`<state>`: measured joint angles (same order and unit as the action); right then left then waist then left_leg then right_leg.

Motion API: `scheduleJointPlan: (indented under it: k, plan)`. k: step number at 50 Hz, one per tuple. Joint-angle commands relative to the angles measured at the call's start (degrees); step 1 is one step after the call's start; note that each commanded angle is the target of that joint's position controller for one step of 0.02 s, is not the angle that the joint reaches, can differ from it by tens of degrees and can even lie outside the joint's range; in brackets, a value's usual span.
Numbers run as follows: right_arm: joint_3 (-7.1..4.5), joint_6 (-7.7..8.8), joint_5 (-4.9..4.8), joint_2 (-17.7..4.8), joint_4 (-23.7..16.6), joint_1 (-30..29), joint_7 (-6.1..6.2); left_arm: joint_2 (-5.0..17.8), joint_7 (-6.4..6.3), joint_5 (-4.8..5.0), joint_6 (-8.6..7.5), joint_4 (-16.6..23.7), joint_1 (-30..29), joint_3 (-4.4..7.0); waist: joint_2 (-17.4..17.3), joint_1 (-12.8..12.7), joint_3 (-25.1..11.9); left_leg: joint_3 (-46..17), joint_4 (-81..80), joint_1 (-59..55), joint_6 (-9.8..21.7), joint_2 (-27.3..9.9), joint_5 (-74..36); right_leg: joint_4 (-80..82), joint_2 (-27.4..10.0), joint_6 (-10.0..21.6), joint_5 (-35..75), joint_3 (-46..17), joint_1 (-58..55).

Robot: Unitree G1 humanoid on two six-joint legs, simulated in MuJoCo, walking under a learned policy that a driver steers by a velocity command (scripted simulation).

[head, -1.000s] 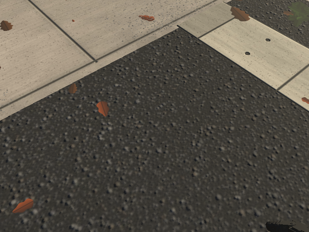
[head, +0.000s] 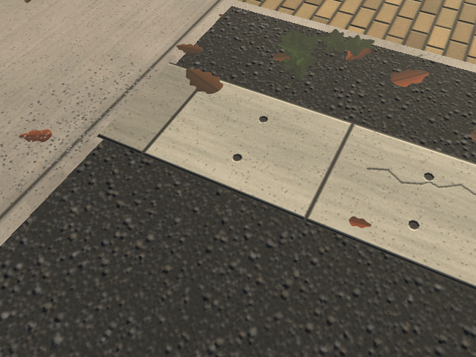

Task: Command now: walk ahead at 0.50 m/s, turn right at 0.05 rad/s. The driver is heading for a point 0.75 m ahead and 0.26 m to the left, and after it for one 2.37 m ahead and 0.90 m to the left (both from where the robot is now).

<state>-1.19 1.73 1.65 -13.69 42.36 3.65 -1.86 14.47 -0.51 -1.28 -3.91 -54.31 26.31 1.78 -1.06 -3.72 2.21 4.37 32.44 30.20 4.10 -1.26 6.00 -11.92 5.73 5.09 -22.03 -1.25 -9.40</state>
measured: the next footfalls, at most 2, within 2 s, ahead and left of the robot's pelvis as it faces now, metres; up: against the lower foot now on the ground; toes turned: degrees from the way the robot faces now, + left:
left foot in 0.02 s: +0.19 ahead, +0.09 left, +0.00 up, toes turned +3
right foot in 0.52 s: +0.47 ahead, -0.08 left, +0.00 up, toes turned +14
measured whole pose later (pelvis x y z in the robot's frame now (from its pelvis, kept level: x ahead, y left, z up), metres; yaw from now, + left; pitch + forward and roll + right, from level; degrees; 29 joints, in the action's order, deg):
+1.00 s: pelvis +0.51 +0.07 +0.01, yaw +30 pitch +2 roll -2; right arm -2.3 -0.5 2.4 -14.5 40.4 1.8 -4.6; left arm 14.0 -0.6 -1.3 -4.4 -52.1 23.4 2.6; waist -1.6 -4.0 2.9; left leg 5.1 37.8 32.8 5.2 -2.3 8.0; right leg -15.5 -1.2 -1.2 -21.4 15.8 -5.1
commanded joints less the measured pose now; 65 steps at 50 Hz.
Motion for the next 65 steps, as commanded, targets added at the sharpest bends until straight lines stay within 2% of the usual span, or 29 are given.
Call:
scheduleJointPlan:
  k: [1,2,3,4,5,6,8,12,15,21,23,25,26,27,28,29,30,32,36,42,47,51,52,53,54,55,57,60,65]
  plan:
    - [-3.00,1.72,0.48,-8.47,2.41,17.70,1.72,9.88,-0.47,-0.11,-0.57,1.86,-1.99,1.84,3.55,11.21,-8.29,-0.18,-5.14,-24.33,4.35,2.33,1.09,-26.34,-13.63,2.63,60.67,-1.18,7.92]
    - [-4.43,1.90,1.75,-13.95,4.09,26.64,2.57,6.97,-0.26,0.99,-0.95,3.90,-0.59,0.91,-3.33,13.20,-16.13,-16.58,-5.71,-40.50,8.52,-11.24,6.51,-44.95,-8.98,1.05,40.06,2.04,21.80]
    - [-5.35,1.60,1.24,-17.34,5.02,26.78,1.94,4.06,0.30,1.45,-0.94,3.61,4.87,0.78,-14.42,9.21,-20.05,-43.51,-12.64,-49.36,16.12,-22.61,3.21,-61.94,2.18,-0.69,-7.26,1.13,38.79]
    - [-4.61,1.24,-1.10,-13.49,4.62,20.93,1.24,7.45,0.17,-0.45,-0.81,4.02,-0.44,1.40,-5.22,7.65,-13.20,-42.31,-15.18,-43.37,14.43,-19.10,7.27,-64.73,-2.47,0.28,-4.34,-4.19,43.87]
    - [-3.81,1.15,-1.55,-10.17,3.69,15.43,0.95,7.28,0.57,-0.42,-1.17,5.19,-4.27,1.35,-2.17,5.97,-5.90,-33.60,-16.56,-34.97,13.32,-17.36,6.90,-62.30,-5.44,0.14,1.22,-3.07,44.97]
    - [-3.14,1.26,-1.19,-7.63,3.59,13.03,0.72,6.33,0.83,-0.49,-1.35,5.79,-6.62,1.06,-0.07,5.01,-2.61,-28.58,-18.36,-29.40,12.04,-14.49,2.59,-58.91,-7.47,-0.15,4.03,-2.24,43.93]
    - [-2.49,1.74,-1.33,-5.94,5.11,12.97,0.92,4.88,1.27,-1.38,-0.20,6.14,-6.26,0.68,-1.78,2.40,-0.99,-22.04,-20.44,-22.53,10.30,-10.35,-4.87,-53.81,-9.33,-2.06,5.37,-1.70,39.43]
    - [-3.52,2.54,-1.71,-8.99,6.72,16.05,1.20,3.64,1.68,-1.40,1.22,8.34,-10.78,0.13,-2.04,2.12,-0.08,-18.20,-23.28,-18.23,11.53,-7.96,-6.58,-45.23,-10.13,-5.80,8.03,0.54,40.27]
    - [-3.80,2.23,-1.76,-8.98,7.35,18.56,1.18,3.39,1.73,-1.05,1.26,11.32,-19.53,-0.28,-2.22,4.45,1.99,-17.52,-24.32,-17.86,10.32,-6.18,-4.18,-34.47,-10.30,-7.67,15.26,1.32,42.40]
    - [-4.53,1.74,-1.04,-9.96,7.57,22.56,1.46,3.91,1.60,-0.02,0.54,14.79,-28.59,-0.60,-3.28,7.91,0.11,-19.55,-18.08,-23.40,7.98,-6.25,-11.57,-23.17,-7.61,-7.89,19.90,0.98,39.43]
    - [-4.95,1.57,-0.74,-10.92,6.64,20.89,1.88,5.22,1.39,0.08,0.01,14.97,-26.95,-0.21,-3.90,6.44,-0.56,-21.83,-15.11,-23.71,6.60,-7.11,-12.68,-19.89,-7.01,-6.90,16.51,-0.06,34.85]
    - [-5.36,1.61,-0.77,-11.96,5.52,18.06,2.00,6.96,0.80,-0.02,-0.86,12.87,-18.87,0.64,-2.99,2.31,-3.00,-22.74,-7.99,-21.29,4.85,-5.90,-14.43,-14.94,-5.49,-5.30,13.33,0.38,23.35]
    - [-4.97,1.98,-1.10,-10.35,5.18,18.06,1.67,9.53,0.09,-0.84,-1.78,11.17,-11.91,1.61,1.15,-0.64,-7.32,-20.03,2.96,-18.02,3.44,-1.78,-12.41,-11.89,-8.79,-3.44,11.53,-2.72,13.15]
    - [-3.74,2.35,-2.44,-5.61,2.76,18.63,1.44,14.53,-0.87,-2.33,-2.01,11.19,-3.41,2.77,9.54,-3.49,-16.59,-13.49,19.84,-9.39,1.40,3.19,1.75,-8.65,-23.59,0.05,-1.98,-18.37,-0.33]
    - [-3.37,1.99,-2.68,-4.15,1.06,23.53,1.46,18.05,-0.76,-2.03,-0.82,10.74,-4.57,3.86,20.85,0.42,-18.03,-8.43,29.95,4.75,0.85,8.56,27.35,-1.52,-32.03,5.16,-6.79,-40.48,-4.69]
    - [-3.93,0.81,-1.15,-7.99,3.54,22.95,1.93,12.02,-0.54,-1.45,-0.18,11.61,-8.37,2.82,10.21,1.88,-10.89,-9.90,35.75,8.15,1.44,3.20,23.40,-2.12,-30.16,5.29,-12.02,-36.91,1.56]
    - [-4.03,0.63,-0.71,-7.97,3.65,19.70,1.31,7.39,-0.30,-0.91,-0.25,12.37,-11.68,1.74,4.47,2.16,-5.36,-9.85,35.34,7.59,1.16,1.36,17.87,-1.50,-26.94,4.14,-7.33,-27.98,7.92]
    - [-3.95,-0.09,0.08,-6.58,2.96,16.93,0.33,5.11,-0.31,-0.72,-0.79,11.64,-12.89,1.05,6.56,3.36,-2.05,-8.67,32.46,5.25,-0.23,-1.40,13.31,0.42,-22.40,2.26,7.54,-15.10,13.81]
    - [-3.60,-1.80,0.33,-5.40,1.04,13.06,-1.04,5.71,0.04,0.30,-2.46,9.49,-9.83,1.55,6.82,4.07,-2.12,-7.46,32.57,7.20,-2.03,-2.33,8.08,1.99,-20.97,2.83,22.43,-5.03,13.87]
    - [-2.43,-1.84,0.22,-3.97,-2.85,2.14,-2.31,6.01,0.26,0.09,-2.33,7.31,-7.07,2.02,6.02,2.60,0.98,-4.41,19.24,10.00,-3.03,-3.03,-2.60,3.53,-19.43,2.87,27.18,5.60,12.68]
    - [-1.67,-1.58,0.60,-3.85,-5.88,-5.25,-3.03,8.20,-0.22,0.09,-1.57,5.31,-3.54,2.73,5.83,0.81,2.92,0.86,6.73,5.34,0.14,-1.87,-1.23,1.42,-21.17,1.61,32.59,10.65,8.36]
    - [-2.73,-1.35,1.12,-5.79,-4.65,1.43,-1.92,11.24,-0.78,-0.04,0.25,4.10,-2.45,3.36,7.02,4.52,-2.49,4.77,2.19,-6.81,5.03,5.00,9.53,-16.77,-21.60,0.36,61.82,14.84,3.88]
    - [-3.61,-0.77,1.45,-7.01,-2.01,9.97,-1.27,11.62,-0.81,0.22,0.77,4.42,-3.04,3.36,5.33,8.43,-7.42,4.23,-1.92,-17.81,6.81,7.01,7.81,-28.94,-20.77,-0.59,59.31,16.09,7.73]
    - [-5.29,-0.52,1.97,-11.39,0.74,19.67,-0.22,10.15,-0.68,-0.09,0.83,6.02,-2.97,2.87,-0.18,12.20,-13.83,-6.66,-4.63,-33.13,9.59,0.12,13.06,-45.91,-19.20,-2.47,41.80,16.33,19.74]
    - [-6.79,-0.75,0.92,-18.34,-0.33,17.32,0.51,3.33,0.61,-0.09,0.48,10.47,-1.52,1.52,-14.17,7.38,-17.37,-37.11,-9.08,-48.92,16.95,-16.71,13.55,-65.06,-8.04,-6.09,-9.45,13.32,45.69]
    - [-6.84,-1.33,-0.62,-17.81,-1.22,20.21,0.85,8.36,0.70,-0.53,-0.04,12.02,-8.91,2.46,-5.06,11.56,-18.94,-46.26,-15.00,-48.95,18.16,-18.31,9.14,-69.64,-6.63,-6.01,-8.22,1.14,51.71]
    - [-5.47,-1.02,-1.18,-12.71,0.03,14.52,1.66,6.88,0.39,0.84,-1.00,12.20,-10.96,1.84,0.49,6.87,-5.13,-28.72,-14.02,-34.42,15.40,-14.96,-19.83,-63.19,-11.29,-5.65,1.66,0.50,50.53]
    - [-4.05,0.10,-1.87,-8.77,-0.80,9.56,1.68,6.38,0.11,-1.14,1.79,10.67,-6.79,1.96,0.83,1.52,-4.23,-18.07,-13.54,-23.06,12.02,-8.56,-39.15,-56.19,-12.12,-7.41,0.92,-0.02,40.43]
    - [-4.66,0.16,-1.53,-11.07,0.13,13.28,1.76,4.89,0.20,-0.78,3.89,12.84,-11.07,1.57,-0.90,2.30,-5.53,-15.97,-12.62,-21.50,10.09,-5.05,-44.22,-48.13,-9.93,-8.62,7.62,1.29,41.94]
